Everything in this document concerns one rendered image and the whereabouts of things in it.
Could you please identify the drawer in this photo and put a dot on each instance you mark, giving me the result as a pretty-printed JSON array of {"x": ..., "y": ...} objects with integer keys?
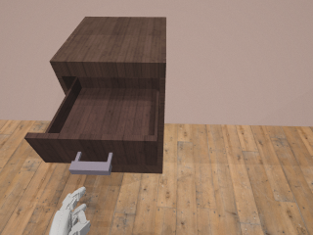
[{"x": 102, "y": 115}]

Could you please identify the cabinet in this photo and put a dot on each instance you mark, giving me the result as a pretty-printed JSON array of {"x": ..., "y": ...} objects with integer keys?
[{"x": 118, "y": 47}]

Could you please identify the robot left hand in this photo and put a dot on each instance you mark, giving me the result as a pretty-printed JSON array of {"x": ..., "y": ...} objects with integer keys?
[{"x": 69, "y": 222}]

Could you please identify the handle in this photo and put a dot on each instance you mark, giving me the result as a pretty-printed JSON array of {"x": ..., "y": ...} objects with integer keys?
[{"x": 91, "y": 168}]

